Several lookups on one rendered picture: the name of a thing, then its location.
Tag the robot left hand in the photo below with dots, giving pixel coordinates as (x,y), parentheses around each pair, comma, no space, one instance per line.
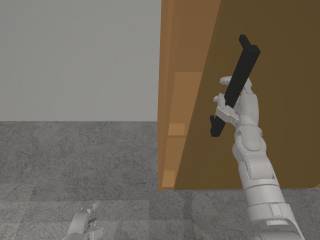
(90,229)

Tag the robot right hand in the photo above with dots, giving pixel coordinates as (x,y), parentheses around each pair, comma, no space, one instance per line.
(246,106)

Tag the wardrobe door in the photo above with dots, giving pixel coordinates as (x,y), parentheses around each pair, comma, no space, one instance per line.
(286,81)

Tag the handle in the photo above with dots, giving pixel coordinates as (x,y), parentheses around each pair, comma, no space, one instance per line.
(246,62)

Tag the right robot forearm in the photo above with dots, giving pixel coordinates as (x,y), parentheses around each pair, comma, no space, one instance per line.
(266,204)

